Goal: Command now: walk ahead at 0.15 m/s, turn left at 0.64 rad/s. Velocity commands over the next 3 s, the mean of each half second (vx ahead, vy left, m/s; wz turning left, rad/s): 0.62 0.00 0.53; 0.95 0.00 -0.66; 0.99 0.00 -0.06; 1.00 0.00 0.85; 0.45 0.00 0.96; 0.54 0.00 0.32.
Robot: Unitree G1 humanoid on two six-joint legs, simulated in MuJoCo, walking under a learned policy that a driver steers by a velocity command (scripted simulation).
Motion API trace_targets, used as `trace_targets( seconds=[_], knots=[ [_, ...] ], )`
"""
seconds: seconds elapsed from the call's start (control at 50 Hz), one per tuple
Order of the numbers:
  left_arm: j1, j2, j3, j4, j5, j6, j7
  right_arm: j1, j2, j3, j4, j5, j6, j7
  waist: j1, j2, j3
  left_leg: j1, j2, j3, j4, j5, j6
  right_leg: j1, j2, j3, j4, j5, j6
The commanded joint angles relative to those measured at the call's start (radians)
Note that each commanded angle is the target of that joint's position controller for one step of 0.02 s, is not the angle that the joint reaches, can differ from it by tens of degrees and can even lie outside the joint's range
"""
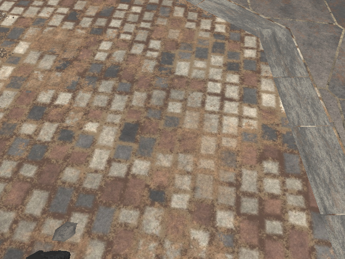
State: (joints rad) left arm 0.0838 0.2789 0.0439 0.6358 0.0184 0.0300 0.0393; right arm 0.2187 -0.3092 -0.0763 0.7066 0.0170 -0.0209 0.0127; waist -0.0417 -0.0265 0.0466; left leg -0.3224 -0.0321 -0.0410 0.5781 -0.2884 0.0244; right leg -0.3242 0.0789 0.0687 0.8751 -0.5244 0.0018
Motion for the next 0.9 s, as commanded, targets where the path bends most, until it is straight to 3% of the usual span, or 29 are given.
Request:
trace_targets(
  seconds=[0.02, 0.04, 0.06, 0.12, 0.16, 0.2, 0.22, 0.24, 0.26, 0.28, 0.3, 0.32, 0.34, 0.4, 0.44, 0.46, 0.5, 0.54, 0.56, 0.58, 0.6, 0.62, 0.64, 0.66, 0.68, 0.72, 0.78, 0.84, 0.9],
  knots=[
    [-0.021, 0.097, 0.041, -0.107, -0.028, -0.044, -0.026, 0.115, -0.17, -0.053, -0.037, 0.023, -0.028, -0.014, 0.002, 0.14, -0.201, 0.394, 0.284, -0.511, -0.25, 0.024, 0.255, -0.338, -0.037, 0.079, 0.248, -0.075, 0.01],
    [-0.051, 0.105, 0.044, -0.113, -0.037, -0.057, -0.042, 0.084, -0.16, -0.048, -0.048, 0.037, -0.024, -0.019, 0.007, 0.127, -0.138, 0.333, 0.259, -0.504, -0.313, -0.268, 0.226, -0.349, -0.065, 0.068, 0.119, -0.011, 0.0],
    [-0.092, 0.105, 0.047, -0.119, -0.038, -0.07, -0.051, 0.058, -0.158, -0.045, -0.06, 0.035, -0.015, -0.029, 0.0, 0.162, -0.091, 0.276, 0.238, -0.508, -0.356, -0.35, 0.216, -0.319, -0.059, 0.042, 0.02, 0.026, 0.007],
    [-0.082, 0.07, 0.044, -0.106, -0.038, -0.116, -0.069, 0.035, -0.183, -0.052, -0.087, 0.017, 0.0, -0.046, 0.013, 0.191, -0.079, 0.149, 0.17, -0.466, -0.36, -0.296, 0.202, -0.139, -0.012, 0.003, -0.177, 0.064, 0.027],
    [-0.04, 0.066, 0.048, -0.086, -0.045, -0.135, -0.069, -0.004, -0.183, -0.052, -0.112, 0.025, 0.002, -0.045, 0.038, 0.199, -0.076, 0.034, 0.132, -0.439, -0.336, -0.259, 0.187, 0.007, 0.009, -0.016, -0.3, 0.118, 0.034],
    [0.025, 0.084, 0.062, -0.062, -0.06, -0.143, -0.061, -0.051, -0.157, -0.04, -0.141, 0.027, 0.011, -0.043, 0.085, 0.188, -0.071, -0.081, 0.097, -0.431, -0.284, -0.246, 0.15, 0.174, 0.003, -0.034, -0.439, 0.3, 0.043],
    [0.133, 0.103, 0.047, -0.017, 0.019, -0.099, -0.045, -0.086, -0.212, -0.068, -0.119, -0.068, 0.028, -0.001, 0.124, 0.154, -0.085, -0.18, -0.001, -0.341, -0.172, -0.278, 0.11, 0.311, 0.009, -0.082, -0.466, 0.259, 0.037],
    [0.264, 0.162, 0.065, 0.0, 0.03, -0.088, -0.027, -0.14, -0.141, -0.056, -0.16, -0.062, 0.023, 0.008, 0.196, 0.039, -0.098, -0.412, -0.059, -0.279, 0.003, -0.336, 0.059, 0.528, -0.113, 0.02, -0.479, 0.178, 0.01],
    [0.347, 0.299, 0.085, -0.005, 0.049, -0.087, -0.014, -0.176, -0.011, -0.011, -0.226, -0.037, 0.01, 0.013, 0.224, -0.251, -0.137, -0.576, -0.144, -0.129, 0.319, -0.336, 0.023, 0.57, -0.439, 0.473, -0.683, -0.244, -0.067],
    [0.259, 0.3, 0.087, -0.013, 0.063, -0.087, -0.015, -0.145, -0.027, 0.0, -0.229, -0.046, 0.006, 0.016, 0.147, -0.149, -0.08, -0.633, -0.025, -0.13, 0.485, -0.198, 0.024, 0.439, -0.538, 0.698, -0.731, -0.362, -0.149],
    [0.216, 0.23, 0.068, -0.017, 0.051, -0.092, -0.024, -0.127, -0.053, -0.003, -0.206, -0.052, 0.003, 0.023, 0.109, -0.053, -0.034, -0.626, 0.016, -0.133, 0.547, -0.106, 0.033, 0.372, -0.509, 0.64, -0.705, -0.337, -0.164],
    [0.211, 0.178, 0.052, -0.007, 0.037, -0.1, -0.032, -0.1, -0.063, -0.004, -0.179, -0.062, -0.001, 0.035, 0.088, -0.029, -0.019, -0.6, 0.026, -0.137, 0.553, -0.046, 0.031, 0.341, -0.441, 0.505, -0.686, -0.254, -0.144],
    [0.219, 0.157, 0.042, 0.005, 0.03, -0.108, -0.035, -0.075, -0.073, -0.007, -0.158, -0.069, -0.003, 0.05, 0.077, -0.058, -0.029, -0.551, 0.025, -0.127, 0.547, -0.014, 0.023, 0.317, -0.38, 0.398, -0.697, -0.186, -0.123],
    [0.324, 0.157, 0.037, 0.074, 0.016, -0.131, -0.044, -0.14, -0.078, 0.002, -0.167, -0.078, -0.004, 0.072, 0.102, -0.096, 0.033, -0.536, -0.006, -0.117, 0.479, 0.052, 0.005, 0.274, -0.304, 0.286, -0.739, -0.047, -0.152],
    [0.335, 0.15, 0.036, 0.097, 0.001, -0.131, -0.052, -0.214, -0.081, 0.018, -0.189, -0.081, -0.007, 0.079, 0.096, -0.09, 0.053, -0.497, 0.048, -0.003, 0.326, 0.095, -0.014, 0.264, -0.286, 0.237, -0.762, 0.074, -0.174],
    [0.341, 0.142, 0.034, 0.103, 0.001, -0.129, -0.054, -0.269, -0.065, 0.03, -0.203, -0.074, -0.013, 0.084, 0.115, -0.097, 0.061, -0.413, 0.051, 0.034, 0.23, 0.104, -0.024, 0.214, -0.268, 0.207, -0.769, 0.144, -0.172],
    [0.361, 0.173, 0.043, 0.125, 0.005, -0.123, -0.055, -0.318, -0.041, 0.046, -0.221, -0.058, -0.022, 0.088, 0.126, -0.133, 0.062, -0.224, 0.027, 0.078, 0.104, 0.066, -0.021, 0.133, -0.272, 0.179, -0.775, 0.306, -0.171],
    [0.364, 0.214, 0.054, 0.148, -0.004, -0.115, -0.058, -0.253, -0.062, 0.038, -0.206, -0.053, -0.027, 0.072, 0.079, -0.138, 0.038, -0.022, -0.012, 0.096, 0.027, 0.034, 0.001, 0.091, -0.292, 0.17, -0.714, 0.547, -0.169],
    [0.353, 0.222, 0.055, 0.155, -0.011, -0.117, -0.059, -0.142, -0.088, 0.024, -0.169, -0.053, -0.032, 0.052, 0.014, -0.107, -0.018, 0.15, -0.038, 0.098, -0.023, 0.058, 0.014, 0.073, -0.276, 0.136, -0.585, 0.778, -0.157],
    [0.34, 0.221, 0.055, 0.158, -0.02, -0.123, -0.061, 0.036, -0.128, 0.002, -0.109, -0.064, -0.038, 0.027, -0.078, -0.041, -0.125, 0.4, -0.038, 0.086, -0.042, 0.072, 0.028, 0.001, -0.214, 0.071, -0.341, 0.89, -0.138],
    [0.311, 0.184, 0.043, 0.136, -0.024, -0.133, -0.065, 0.218, -0.201, -0.022, -0.086, -0.087, -0.046, 0.0, -0.179, 0.041, -0.255, 0.665, 0.155, -0.093, -0.071, -0.134, 0.057, -0.209, -0.139, 0.038, -0.024, 0.662, -0.118],
    [0.338, 0.035, 0.011, 0.08, -0.038, -0.135, -0.06, 0.307, -0.291, -0.035, -0.08, -0.11, -0.052, -0.015, -0.151, 0.298, -0.391, 0.792, 0.468, -0.559, -0.239, -0.595, 0.088, -0.43, -0.05, 0.003, 0.316, 0.002, -0.103],
    [0.287, 0.112, 0.026, 0.077, -0.034, -0.116, -0.054, 0.228, -0.248, -0.027, -0.092, -0.093, -0.046, -0.02, -0.129, 0.187, -0.316, 0.609, 0.481, -0.727, -0.34, -0.654, 0.104, -0.48, -0.06, 0.052, 0.436, 0.109, -0.117],
    [0.245, 0.119, 0.032, 0.072, -0.022, -0.104, -0.06, 0.139, -0.169, -0.005, -0.082, -0.082, -0.043, -0.02, -0.071, 0.127, -0.167, 0.494, 0.429, -0.55, -0.317, -0.516, 0.091, -0.503, -0.117, 0.038, 0.437, 0.198, -0.118],
    [0.255, 0.099, 0.026, 0.089, -0.014, -0.097, -0.073, 0.103, -0.119, 0.005, -0.072, -0.074, -0.047, -0.016, -0.035, 0.115, -0.103, 0.399, 0.381, -0.409, -0.341, -0.352, 0.088, -0.473, -0.154, 0.021, 0.401, 0.248, -0.106],
    [0.275, 0.071, 0.024, 0.115, 0.004, -0.069, -0.092, 0.079, -0.071, 0.019, -0.05, -0.062, -0.057, -0.019, 0.018, 0.154, -0.03, 0.289, 0.314, -0.229, -0.394, -0.192, 0.072, -0.441, -0.187, 0.005, 0.385, 0.268, -0.077],
    [0.171, 0.039, 0.015, 0.08, 0.011, -0.038, -0.112, 0.119, -0.041, 0.023, 0.005, -0.041, -0.086, -0.01, 0.035, 0.129, 0.049, 0.271, 0.3, -0.059, -0.448, 0.033, 0.068, -0.529, -0.208, -0.009, 0.393, 0.332, -0.068],
    [0.055, 0.033, 0.003, 0.022, 0.007, -0.037, -0.125, 0.122, -0.024, 0.028, 0.041, -0.044, -0.104, -0.009, 0.059, 0.124, 0.093, 0.245, 0.268, 0.123, -0.48, 0.256, 0.054, -0.551, -0.205, -0.04, 0.303, 0.449, -0.074],
    [-0.061, 0.039, -0.015, -0.024, 0.007, -0.041, -0.145, 0.129, -0.053, 0.023, 0.072, -0.047, -0.108, -0.019, 0.06, 0.066, 0.127, 0.235, 0.23, 0.272, -0.517, 0.47, 0.028, -0.437, -0.175, -0.159, 0.054, 0.534, -0.114]
  ],
)
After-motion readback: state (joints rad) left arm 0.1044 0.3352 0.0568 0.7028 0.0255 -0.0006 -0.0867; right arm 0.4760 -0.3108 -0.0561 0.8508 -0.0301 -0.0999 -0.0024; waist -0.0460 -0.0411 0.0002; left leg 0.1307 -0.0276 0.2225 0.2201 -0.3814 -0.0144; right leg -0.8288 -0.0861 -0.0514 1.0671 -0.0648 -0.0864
